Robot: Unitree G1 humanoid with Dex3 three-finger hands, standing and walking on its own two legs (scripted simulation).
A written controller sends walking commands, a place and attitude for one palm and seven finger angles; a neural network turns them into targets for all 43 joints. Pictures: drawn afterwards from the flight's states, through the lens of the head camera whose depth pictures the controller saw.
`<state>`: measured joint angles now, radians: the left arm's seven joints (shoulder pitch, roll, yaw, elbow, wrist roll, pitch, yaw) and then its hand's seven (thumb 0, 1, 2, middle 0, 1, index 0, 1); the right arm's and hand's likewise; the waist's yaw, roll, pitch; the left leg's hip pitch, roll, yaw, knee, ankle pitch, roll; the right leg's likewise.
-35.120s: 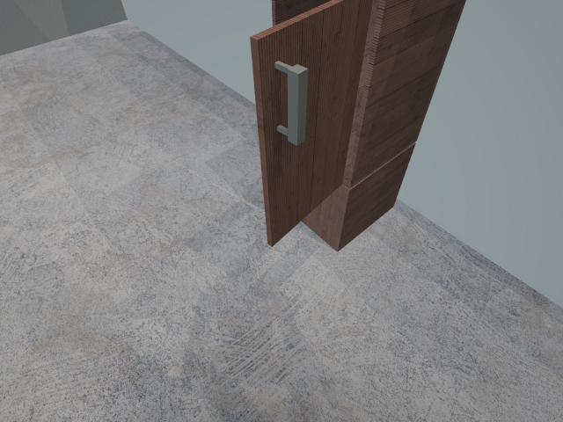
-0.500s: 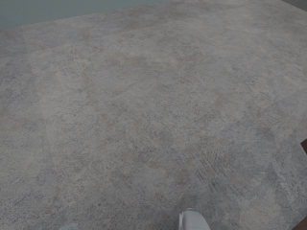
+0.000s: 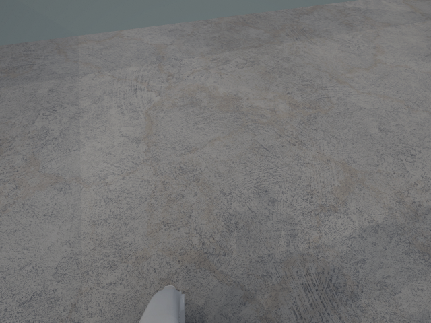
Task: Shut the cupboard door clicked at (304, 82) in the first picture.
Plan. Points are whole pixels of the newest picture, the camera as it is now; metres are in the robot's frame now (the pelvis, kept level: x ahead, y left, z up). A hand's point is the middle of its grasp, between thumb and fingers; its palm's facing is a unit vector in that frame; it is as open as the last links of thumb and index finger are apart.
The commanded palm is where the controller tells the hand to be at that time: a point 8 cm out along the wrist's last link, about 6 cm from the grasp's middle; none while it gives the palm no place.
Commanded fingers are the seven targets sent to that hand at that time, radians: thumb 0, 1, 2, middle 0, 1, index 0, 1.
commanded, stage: walk to a spot facing it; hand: left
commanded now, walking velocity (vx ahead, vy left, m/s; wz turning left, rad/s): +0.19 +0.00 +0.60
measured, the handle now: out of the picture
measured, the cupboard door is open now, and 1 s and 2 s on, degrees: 62 62 62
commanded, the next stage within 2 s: turn to face it in 0.02 s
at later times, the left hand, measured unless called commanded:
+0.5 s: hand (106, 297) +0.20 +0.25 -0.18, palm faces +0.04 -0.98 -0.19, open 7.4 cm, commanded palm none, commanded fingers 0.00 0.90 0.90 -0.20 -0.30 -0.20 -0.30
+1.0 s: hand (124, 235) +0.34 +0.24 -0.19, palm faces -0.29 -0.93 -0.21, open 7.4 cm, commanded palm none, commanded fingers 0.00 0.90 0.90 -0.20 -0.30 -0.20 -0.30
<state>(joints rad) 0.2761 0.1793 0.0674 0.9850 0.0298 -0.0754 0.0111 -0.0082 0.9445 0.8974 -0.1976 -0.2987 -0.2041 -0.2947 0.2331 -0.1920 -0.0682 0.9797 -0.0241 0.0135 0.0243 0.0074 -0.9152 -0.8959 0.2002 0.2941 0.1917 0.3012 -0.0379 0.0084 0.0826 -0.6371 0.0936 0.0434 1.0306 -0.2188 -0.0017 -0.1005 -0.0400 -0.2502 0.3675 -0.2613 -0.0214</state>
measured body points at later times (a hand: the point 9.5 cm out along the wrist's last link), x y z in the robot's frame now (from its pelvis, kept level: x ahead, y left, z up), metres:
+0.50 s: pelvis +0.15 +0.06 -0.01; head +0.17 +0.07 +0.44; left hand +0.19 +0.30 -0.16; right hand +0.26 -0.16 -0.14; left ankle +0.18 +0.13 -0.74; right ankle +0.17 -0.08 -0.70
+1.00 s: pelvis +0.21 +0.07 -0.02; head +0.26 +0.08 +0.43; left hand +0.36 +0.29 -0.17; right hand +0.21 -0.20 -0.14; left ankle +0.27 +0.19 -0.75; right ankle +0.16 -0.06 -0.74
